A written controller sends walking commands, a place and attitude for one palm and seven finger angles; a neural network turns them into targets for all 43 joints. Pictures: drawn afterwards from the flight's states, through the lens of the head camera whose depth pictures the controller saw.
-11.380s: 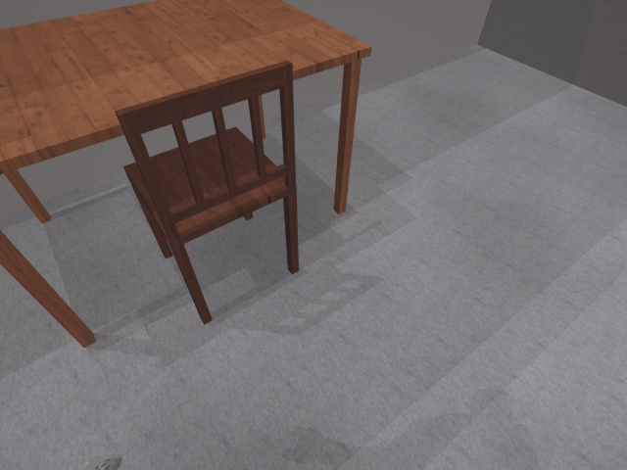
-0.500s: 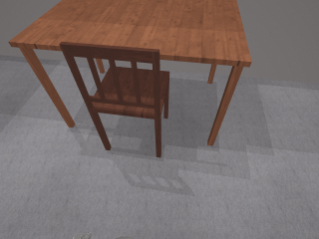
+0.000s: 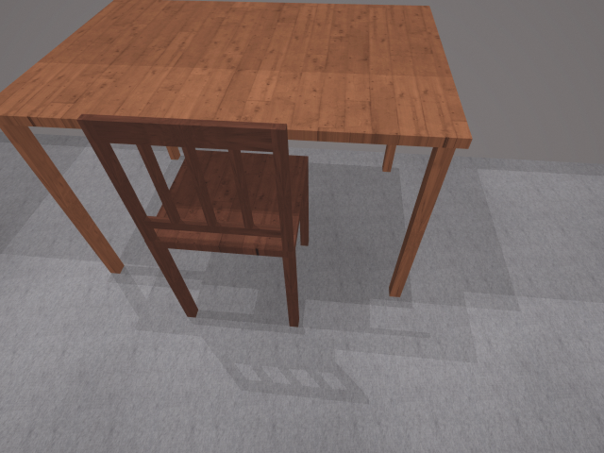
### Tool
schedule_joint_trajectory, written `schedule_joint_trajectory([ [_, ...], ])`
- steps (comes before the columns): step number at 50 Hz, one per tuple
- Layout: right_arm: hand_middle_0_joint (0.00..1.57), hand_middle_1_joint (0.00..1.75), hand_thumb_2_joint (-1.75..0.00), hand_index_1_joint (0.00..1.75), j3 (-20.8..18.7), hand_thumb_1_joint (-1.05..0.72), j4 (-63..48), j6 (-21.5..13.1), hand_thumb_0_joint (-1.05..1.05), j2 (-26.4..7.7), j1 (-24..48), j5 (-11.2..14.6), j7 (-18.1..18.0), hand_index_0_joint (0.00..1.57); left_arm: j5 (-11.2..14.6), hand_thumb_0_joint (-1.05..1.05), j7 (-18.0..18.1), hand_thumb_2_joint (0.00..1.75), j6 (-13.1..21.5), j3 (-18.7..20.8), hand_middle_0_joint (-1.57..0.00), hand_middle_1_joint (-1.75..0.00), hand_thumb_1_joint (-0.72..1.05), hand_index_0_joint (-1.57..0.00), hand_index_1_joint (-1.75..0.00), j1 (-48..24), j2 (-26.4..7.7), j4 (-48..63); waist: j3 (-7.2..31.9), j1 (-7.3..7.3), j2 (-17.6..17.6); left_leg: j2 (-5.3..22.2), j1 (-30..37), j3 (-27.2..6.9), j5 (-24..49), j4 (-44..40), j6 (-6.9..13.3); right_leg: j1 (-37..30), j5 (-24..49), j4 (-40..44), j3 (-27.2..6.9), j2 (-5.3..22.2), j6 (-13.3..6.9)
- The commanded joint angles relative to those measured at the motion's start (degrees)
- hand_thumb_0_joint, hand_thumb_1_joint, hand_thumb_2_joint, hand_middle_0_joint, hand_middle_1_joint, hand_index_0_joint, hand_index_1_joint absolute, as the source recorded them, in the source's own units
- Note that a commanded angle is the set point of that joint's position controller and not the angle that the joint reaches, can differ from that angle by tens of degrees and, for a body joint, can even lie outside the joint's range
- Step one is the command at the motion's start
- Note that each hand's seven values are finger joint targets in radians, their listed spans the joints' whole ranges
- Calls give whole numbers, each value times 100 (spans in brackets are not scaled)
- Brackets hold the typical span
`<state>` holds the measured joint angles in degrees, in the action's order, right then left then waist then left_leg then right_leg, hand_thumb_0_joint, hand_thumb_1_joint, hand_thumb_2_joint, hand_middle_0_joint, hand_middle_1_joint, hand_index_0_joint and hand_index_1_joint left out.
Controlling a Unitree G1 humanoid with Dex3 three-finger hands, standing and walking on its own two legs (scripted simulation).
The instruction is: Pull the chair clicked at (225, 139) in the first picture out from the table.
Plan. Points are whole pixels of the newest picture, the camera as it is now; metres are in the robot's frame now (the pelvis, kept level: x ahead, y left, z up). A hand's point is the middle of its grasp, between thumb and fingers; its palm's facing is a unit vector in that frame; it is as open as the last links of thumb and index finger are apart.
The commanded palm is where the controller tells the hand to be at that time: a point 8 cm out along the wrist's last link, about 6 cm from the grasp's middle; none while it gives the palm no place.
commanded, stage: take the last steps up to it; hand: left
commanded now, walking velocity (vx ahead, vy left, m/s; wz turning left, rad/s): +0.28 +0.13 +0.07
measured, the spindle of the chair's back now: (201, 188) +0.67 +0.25 -0.10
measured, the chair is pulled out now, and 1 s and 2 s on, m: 0.00 0.00 0.00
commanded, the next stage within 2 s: come to a stop and stand still in 0.34 s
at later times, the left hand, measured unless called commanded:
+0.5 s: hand out of the picture +0.10 +0.22 -0.19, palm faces +0.17 -0.97 -0.16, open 7.4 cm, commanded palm none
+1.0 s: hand (170, 359) +0.30 +0.25 -0.16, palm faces +0.04 -0.95 -0.30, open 7.4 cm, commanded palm none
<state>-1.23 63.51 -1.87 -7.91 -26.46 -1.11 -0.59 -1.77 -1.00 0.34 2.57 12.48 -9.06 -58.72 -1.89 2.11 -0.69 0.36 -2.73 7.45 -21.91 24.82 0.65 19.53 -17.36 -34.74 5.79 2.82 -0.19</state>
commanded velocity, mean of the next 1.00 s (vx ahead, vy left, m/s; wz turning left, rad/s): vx -0.03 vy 0.01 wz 0.00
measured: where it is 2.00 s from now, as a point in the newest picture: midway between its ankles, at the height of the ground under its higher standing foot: outside the picture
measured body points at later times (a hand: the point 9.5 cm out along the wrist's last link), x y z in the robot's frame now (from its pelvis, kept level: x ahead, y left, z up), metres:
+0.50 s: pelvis +0.18 +0.07 -0.01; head +0.22 +0.09 +0.44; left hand +0.09 +0.27 -0.17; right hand +0.31 -0.16 -0.14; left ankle +0.23 +0.17 -0.73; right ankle +0.05 -0.10 -0.71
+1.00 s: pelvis +0.22 +0.04 -0.01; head +0.26 +0.02 +0.44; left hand +0.30 +0.30 -0.14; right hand +0.28 -0.21 -0.16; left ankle +0.23 +0.17 -0.73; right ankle +0.22 -0.08 -0.74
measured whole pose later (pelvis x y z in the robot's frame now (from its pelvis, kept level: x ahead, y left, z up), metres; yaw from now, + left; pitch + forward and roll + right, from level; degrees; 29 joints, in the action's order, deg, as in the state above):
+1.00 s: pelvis +0.22 +0.04 -0.01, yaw +2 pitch +0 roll +1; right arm -4.2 56.8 2.4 -11.8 -10.2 -0.8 -0.9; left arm -1.5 2.4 -0.8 2.4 9.1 -12.1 -55.3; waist -5.0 0.9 -1.1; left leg 4.4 -18.0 7.9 -18.6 36.3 -1.0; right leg 15.2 -17.9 -34.2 1.2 1.9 0.9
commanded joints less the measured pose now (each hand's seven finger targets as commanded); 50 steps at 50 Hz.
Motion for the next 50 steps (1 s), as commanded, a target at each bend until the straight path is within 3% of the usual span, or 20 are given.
schedule_joint_trajectory([
  [1,20,30,-90,30,-131,-90,-625,-126,0,-552,310,71,46,20,31,0,163,90,293,361,-20,-30,90,-20,-30,2034,-1498,-217,360,-971,1761,13,-3374,-62,-1208,3162,144,-3017,-594,2329,-3522,2506,-1080],
  [2,20,30,-90,30,-194,-90,-630,-64,0,-708,599,23,49,20,86,0,194,90,290,381,-20,-30,90,-20,-30,1831,-1440,-237,163,-928,1318,254,-3552,-642,-961,3925,165,-2452,-1250,2593,-3672,2555,-1191],
  [3,20,30,-90,30,-227,-90,-618,-32,0,-666,837,13,74,20,85,0,204,90,288,320,-20,-30,90,-20,-30,1371,-1203,-144,-364,-778,1122,456,-3686,-789,-419,4278,153,-1711,-1734,2732,-3339,2380,-1126],
  [5,20,30,-90,30,-235,-90,-486,54,0,-488,697,-42,113,20,50,0,241,90,330,202,-20,-30,90,-20,-30,760,-631,2,-631,-378,471,720,-3362,-824,353,4082,36,-868,-827,2701,-2060,1985,-896],
  [9,20,30,-90,30,-205,-90,-452,167,0,-281,498,-55,180,20,29,0,220,90,414,134,-20,-30,90,-20,-30,752,-553,-83,-416,-167,693,665,-3028,-477,913,3360,-165,-839,881,2641,-681,1456,-724],
  [18,20,30,-90,30,-135,-90,-975,58,0,-440,1650,-3,318,20,-10,0,265,90,417,163,-20,-30,90,-20,-30,965,-885,-317,-452,-322,966,409,-2436,-131,1184,1486,-22,-1327,2873,2033,-104,1419,-553],
  [19,20,30,-90,30,-134,-90,-980,37,0,-478,1627,2,303,20,-11,0,270,90,392,173,-20,-30,90,-20,-30,956,-914,-331,-413,-293,959,328,-2249,-86,1083,1313,29,-1417,3075,1846,-86,1416,-540],
  [21,20,30,-90,30,-173,-90,-747,-26,0,-673,843,-44,222,20,1,0,286,90,339,187,-20,-30,90,-20,-30,864,-926,-340,-59,64,786,132,-981,-21,1484,656,108,-1163,3308,760,87,1246,-357],
  [22,20,30,-90,30,-234,-90,-564,-69,0,-988,151,-103,149,20,37,0,285,90,304,145,-20,-30,90,-20,-30,947,-763,-322,451,290,196,357,-68,-162,2297,360,129,-1001,2498,-389,225,908,-229],
  [23,20,30,-90,30,-346,-90,-538,-97,0,-1596,-195,-146,52,20,143,0,280,90,243,94,-20,-30,90,-20,-30,1362,-407,-299,1138,216,-1270,1694,1034,-1756,4576,278,518,138,-269,-1880,470,43,13],
  [24,20,30,-90,30,-338,-90,-508,-15,0,-1743,-159,-19,-62,20,168,0,310,90,191,8,-20,-30,90,-20,-30,1391,-275,-249,1463,193,-1557,2286,1047,-2330,6395,-68,865,392,-2013,-2896,-251,-228,28],
  [25,20,30,-90,30,-273,-90,-576,-4,0,-1566,382,27,-153,20,210,0,393,90,95,12,-20,-30,90,-20,-30,1401,-249,-342,1590,1,-1351,2391,690,-2144,6562,-140,869,265,-1853,-3131,-830,-28,26],
  [27,20,30,-90,30,-181,-90,-748,-36,0,-1135,1251,30,-201,20,158,0,414,90,32,-23,-20,-30,90,-20,-30,1110,-325,-452,699,-239,-403,2115,-271,-1483,6318,-279,888,223,-1351,-2782,-958,206,207],
  [29,20,30,-90,30,-170,-90,-699,48,0,-984,1406,58,-231,20,105,0,389,90,-134,-1,-20,-30,90,-20,-30,1063,-387,-410,297,-305,-463,1898,-584,-1029,6376,-419,671,206,-981,-2652,-815,129,332],
  [37,20,30,-90,30,-374,-90,-878,197,0,-1071,1666,19,-250,20,59,0,302,90,-405,203,-20,-30,90,-20,-30,673,-653,238,571,-306,-681,1879,-360,-706,5606,-203,844,896,-590,-3351,-973,-153,379],
  [44,20,30,-90,30,-450,-90,-943,318,0,-1210,1653,-63,-126,20,70,0,321,90,-294,103,-20,-30,90,-20,-30,221,-542,481,351,-187,-1249,1801,-662,-889,4220,-122,805,78,-856,-1172,-448,-116,186],
  [47,20,30,-90,30,-444,-90,-923,376,0,-1137,1489,-9,-77,20,46,0,341,90,-132,109,-20,-30,90,-20,-30,611,-698,316,444,-377,-720,1362,-996,-746,3015,535,379,-999,748,944,-316,-65,151],
  [48,20,30,-90,30,-403,-90,-903,375,0,-833,1256,54,-37,20,1,0,370,90,-42,104,-20,-30,90,-20,-30,585,-993,304,505,-300,171,863,-1268,-444,1692,1166,1,-1268,1939,1480,-913,547,41],
  [49,20,30,-90,30,-310,-90,-1047,394,0,-489,1187,96,-16,20,-11,0,394,90,29,127,-20,-30,90,-20,-30,351,-1390,373,395,-151,1363,185,-2042,-217,-690,1694,-309,-1284,3802,1410,-2161,1713,-554],
  [50,20,30,-90,30,-317,-90,-1144,486,0,-578,1526,76,-46,20,18,0,369,90,14,95,-20,-30,90,-20,-30,465,-1481,413,434,-401,1030,114,-1864,-695,-1442,2359,-287,-833,4498,1392,-2221,2073,-1016],
])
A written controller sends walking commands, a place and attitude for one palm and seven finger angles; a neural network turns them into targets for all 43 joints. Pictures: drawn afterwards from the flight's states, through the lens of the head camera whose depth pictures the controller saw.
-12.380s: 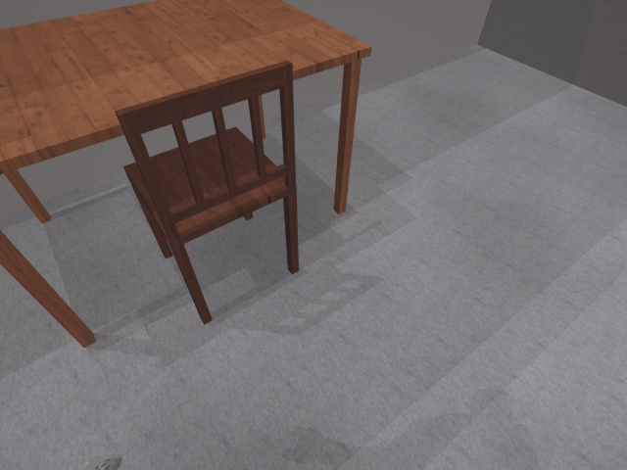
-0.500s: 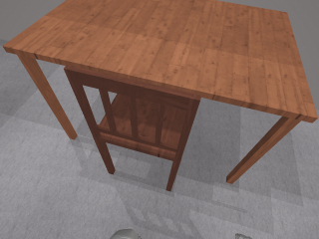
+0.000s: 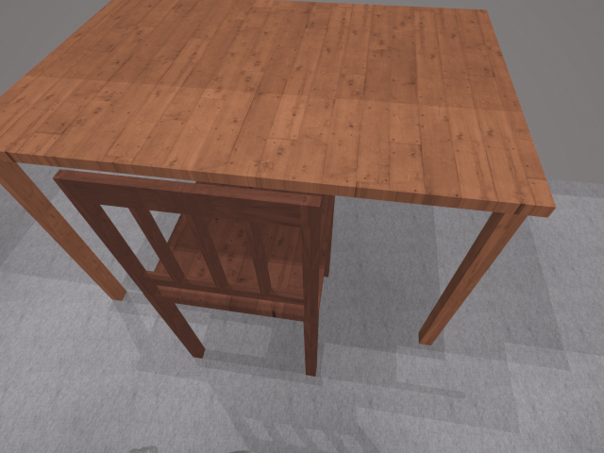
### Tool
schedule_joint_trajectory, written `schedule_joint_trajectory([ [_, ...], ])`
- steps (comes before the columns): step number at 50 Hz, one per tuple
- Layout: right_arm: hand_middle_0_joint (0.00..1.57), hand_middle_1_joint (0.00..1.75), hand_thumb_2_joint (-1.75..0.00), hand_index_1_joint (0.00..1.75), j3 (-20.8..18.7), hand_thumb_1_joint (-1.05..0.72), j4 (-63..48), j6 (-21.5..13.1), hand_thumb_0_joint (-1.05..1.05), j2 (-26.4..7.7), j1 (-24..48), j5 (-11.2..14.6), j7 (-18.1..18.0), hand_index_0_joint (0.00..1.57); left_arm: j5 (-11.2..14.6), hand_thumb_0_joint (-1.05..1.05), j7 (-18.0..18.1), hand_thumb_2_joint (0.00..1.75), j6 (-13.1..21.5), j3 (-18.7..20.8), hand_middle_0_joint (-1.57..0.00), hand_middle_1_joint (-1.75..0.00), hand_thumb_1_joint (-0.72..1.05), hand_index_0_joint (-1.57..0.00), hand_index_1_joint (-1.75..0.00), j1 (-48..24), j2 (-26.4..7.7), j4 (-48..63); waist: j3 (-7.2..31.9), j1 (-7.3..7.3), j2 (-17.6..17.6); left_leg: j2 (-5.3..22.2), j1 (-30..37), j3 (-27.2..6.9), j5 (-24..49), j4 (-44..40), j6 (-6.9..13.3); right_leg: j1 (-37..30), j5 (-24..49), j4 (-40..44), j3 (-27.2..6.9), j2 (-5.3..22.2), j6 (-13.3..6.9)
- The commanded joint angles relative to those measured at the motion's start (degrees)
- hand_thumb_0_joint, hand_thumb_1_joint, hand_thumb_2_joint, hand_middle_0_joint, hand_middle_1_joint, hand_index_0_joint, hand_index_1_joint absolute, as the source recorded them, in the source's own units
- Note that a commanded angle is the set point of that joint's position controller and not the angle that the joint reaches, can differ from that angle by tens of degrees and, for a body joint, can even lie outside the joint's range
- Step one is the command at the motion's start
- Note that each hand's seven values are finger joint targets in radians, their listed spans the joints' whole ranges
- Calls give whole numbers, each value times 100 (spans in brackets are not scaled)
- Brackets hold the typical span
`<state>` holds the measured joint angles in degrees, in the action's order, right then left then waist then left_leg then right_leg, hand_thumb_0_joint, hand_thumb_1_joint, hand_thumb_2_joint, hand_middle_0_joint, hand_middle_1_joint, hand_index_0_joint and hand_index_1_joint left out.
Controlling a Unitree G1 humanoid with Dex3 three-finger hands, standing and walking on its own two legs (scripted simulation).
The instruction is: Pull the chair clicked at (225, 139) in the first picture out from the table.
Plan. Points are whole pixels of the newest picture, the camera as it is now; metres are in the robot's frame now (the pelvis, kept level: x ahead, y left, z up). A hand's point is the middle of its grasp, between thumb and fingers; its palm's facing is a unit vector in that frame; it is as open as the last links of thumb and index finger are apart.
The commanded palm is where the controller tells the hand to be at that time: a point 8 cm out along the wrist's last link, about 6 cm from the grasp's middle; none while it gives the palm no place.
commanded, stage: come to a stop and stand still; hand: left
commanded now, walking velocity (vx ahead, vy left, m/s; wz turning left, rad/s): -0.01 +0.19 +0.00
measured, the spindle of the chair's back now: (209, 252) +0.45 +0.20 -0.09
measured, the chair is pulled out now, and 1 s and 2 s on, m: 0.00 0.00 0.00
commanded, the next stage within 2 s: look again from close up in 0.78 s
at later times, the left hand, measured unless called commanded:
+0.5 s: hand out of the picture -0.03 +0.21 -0.17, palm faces +0.07 -0.97 -0.22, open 7.4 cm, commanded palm none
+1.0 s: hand out of the picture -0.04 +0.19 -0.16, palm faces +0.02 -0.98 -0.19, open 7.4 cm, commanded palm none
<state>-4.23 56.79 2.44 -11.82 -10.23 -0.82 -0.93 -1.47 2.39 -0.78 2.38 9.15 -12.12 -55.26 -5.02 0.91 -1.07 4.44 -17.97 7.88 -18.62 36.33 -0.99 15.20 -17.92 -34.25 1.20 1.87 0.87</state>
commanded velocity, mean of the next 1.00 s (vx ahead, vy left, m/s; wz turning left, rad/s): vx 0.01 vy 0.03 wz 0.00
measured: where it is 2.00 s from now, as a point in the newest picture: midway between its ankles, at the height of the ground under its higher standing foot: outside the picture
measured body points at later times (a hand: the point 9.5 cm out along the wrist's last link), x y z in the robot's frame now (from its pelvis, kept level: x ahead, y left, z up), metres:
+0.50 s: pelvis -0.04 +0.02 +0.01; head -0.04 +0.03 +0.46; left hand -0.03 +0.26 -0.15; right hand -0.01 -0.21 -0.14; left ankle -0.08 +0.14 -0.73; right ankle -0.01 -0.12 -0.72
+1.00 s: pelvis -0.03 +0.03 +0.01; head -0.02 +0.02 +0.46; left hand -0.04 +0.24 -0.15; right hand -0.04 -0.18 -0.15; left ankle -0.07 +0.14 -0.72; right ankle -0.01 -0.12 -0.72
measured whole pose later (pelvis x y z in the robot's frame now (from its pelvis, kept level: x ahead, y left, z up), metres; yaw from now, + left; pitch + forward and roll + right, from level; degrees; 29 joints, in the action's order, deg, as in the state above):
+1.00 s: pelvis -0.03 +0.03 +0.01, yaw +0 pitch -1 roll +0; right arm 0.0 61.2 -1.1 -7.6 -18.9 -0.6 -1.0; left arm -0.9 2.4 1.5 -0.8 17.4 -7.0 -64.8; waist -1.6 0.4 -1.1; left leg 0.1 -8.8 1.9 -19.7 29.3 0.6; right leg 15.3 -13.3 -29.4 0.6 3.0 2.2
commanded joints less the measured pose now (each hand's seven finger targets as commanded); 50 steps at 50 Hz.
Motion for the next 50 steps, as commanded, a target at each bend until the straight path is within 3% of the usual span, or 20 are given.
schedule_joint_trajectory([
  [1,20,30,-90,30,-7,-90,-469,133,0,-179,-121,28,-40,20,-14,0,45,90,160,173,-20,-30,90,-20,-30,717,-1161,8,812,-170,1528,-353,-391,-968,-1846,1641,-116,-290,4670,1348,-1949,2082,-1199],
  [3,20,30,-90,30,-67,-90,-168,132,0,-365,-351,12,-10,20,2,0,49,90,130,142,-20,-30,90,-20,-30,175,-922,112,604,-2,1094,-292,-623,-1049,-1050,2393,-179,-426,3820,1300,-1392,1615,-1147],
  [4,20,30,-90,30,-57,-90,-118,111,0,-371,-456,9,15,20,4,0,44,90,126,153,-20,-30,90,-20,-30,114,-887,153,578,4,1089,-295,-702,-995,-829,2483,-208,-462,3582,1263,-1159,1506,-1053],
  [7,20,30,-90,30,-29,-90,-131,63,0,-337,-327,11,42,20,7,0,53,90,136,183,-20,-30,90,-20,-30,365,-843,108,564,-184,1020,-286,-718,-919,-596,2161,-264,-640,3216,1348,-1123,1485,-1023],
  [10,20,30,-90,30,34,-90,-177,1,0,-239,-227,23,34,20,-19,0,66,90,135,225,-20,-30,90,-20,-30,639,-872,-23,672,-338,1131,-293,-626,-809,-791,1246,-269,-1019,3032,1367,-1283,1533,-1132],
  [12,20,30,-90,30,62,-90,-184,-30,0,-160,-140,44,32,20,-32,0,51,90,111,242,-20,-30,90,-20,-30,695,-924,-74,603,-415,1089,-331,-330,-710,-833,673,-211,-845,2601,1456,-1357,1524,-1162],
  [14,20,30,-90,30,93,-90,-96,-77,0,-95,-409,48,23,20,-30,0,37,90,96,227,-20,-30,90,-20,-30,612,-908,-126,693,-303,1163,-399,99,-625,-530,-75,-154,-685,2022,1489,-1327,1366,-1052],
  [16,20,30,-90,30,131,-90,126,-116,0,-18,-792,51,-7,20,24,0,15,90,71,192,-20,-30,90,-20,-30,419,-800,-174,733,-128,1138,-482,996,-508,291,-1134,-99,-207,1241,1410,-1083,1062,-755],
  [17,20,30,-90,30,145,-90,213,-159,0,-69,-987,48,-24,20,57,0,16,90,51,165,-20,-30,90,-20,-30,330,-683,-163,672,-25,916,-381,1320,-550,562,-1556,-55,57,820,1263,-952,884,-580],
  [18,20,30,-90,30,137,-90,240,-206,0,-229,-1017,30,-46,20,85,0,13,90,22,122,-20,-30,90,-20,-30,342,-463,-161,628,-35,348,-9,1470,-908,671,-1762,72,355,350,1004,-767,601,-412],
  [19,20,30,-90,30,130,-90,182,-237,0,-420,-892,-1,-65,20,92,0,-13,90,-3,82,-20,-30,90,-20,-30,403,-270,-151,499,-124,-224,469,1090,-1430,886,-1837,275,325,247,815,-458,251,-212],
  [21,20,30,-90,30,153,-90,167,-245,0,-503,-482,-16,-88,20,51,0,-33,90,-48,36,-20,-30,90,-20,-30,358,-172,-285,152,-210,-869,733,75,-1737,126,-2422,506,-298,214,520,19,97,-18],
  [23,20,30,-90,30,202,-90,165,-260,0,-427,-302,6,-113,20,27,0,-55,90,-44,-19,-20,-30,90,-20,-30,583,-166,-475,-97,-316,-761,527,-57,-1516,76,-2435,437,-423,527,621,-53,157,-10],
  [28,20,30,-90,30,235,-90,331,-275,0,-334,-614,43,-112,20,35,0,-67,90,14,-98,-20,-30,90,-20,-30,826,-200,-783,-293,-231,-190,240,94,-1301,-222,-2348,269,-411,802,1151,-255,270,-29],
  [37,20,30,-90,30,295,-90,558,-375,0,-169,-987,74,-158,20,72,0,-30,90,121,-134,-20,-30,90,-20,-30,1051,-67,-1003,128,-137,34,169,776,-1049,1118,-1985,210,-473,1395,1272,-315,394,-61],
  [43,20,30,-90,30,311,-90,680,-384,0,-52,-1132,78,-175,20,78,0,-7,90,138,-148,-20,-30,90,-20,-30,1100,8,-1064,-8,-130,137,154,760,-1006,1170,-1938,191,-426,1419,1273,-321,397,-75],
  [44,20,30,-90,30,332,-90,283,-484,0,-328,-585,95,-64,20,20,0,215,90,286,-190,-20,-30,90,-20,-30,1447,-228,-1148,19,-297,182,263,300,-721,1806,-842,69,-552,2882,920,-411,686,-162],
  [45,20,30,-90,30,324,-90,163,-436,0,-57,-945,43,-54,20,65,0,152,90,319,-157,-20,-30,90,-20,-30,1359,-382,-937,410,-74,2,-140,347,-854,380,-1161,85,-600,1755,899,-581,703,-240],
  [47,20,30,-90,30,352,-90,109,-446,0,-44,-1011,-13,-14,20,64,0,32,90,320,-161,-20,-30,90,-20,-30,1102,-345,-734,408,-65,-273,-80,319,-944,369,-1258,163,-256,359,856,-441,499,-296],
  [50,20,30,-90,30,368,-90,117,-507,0,-79,-1174,19,-57,20,67,0,-1,90,301,-213,-20,-30,90,-20,-30,1056,-117,-679,295,-61,-74,76,352,-1093,1182,-1302,266,-322,1013,716,-285,364,-270],
])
